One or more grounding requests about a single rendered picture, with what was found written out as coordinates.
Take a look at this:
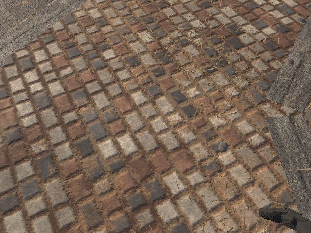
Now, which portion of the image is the robot right hand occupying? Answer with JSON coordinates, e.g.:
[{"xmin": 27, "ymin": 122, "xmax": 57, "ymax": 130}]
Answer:
[{"xmin": 259, "ymin": 207, "xmax": 311, "ymax": 233}]

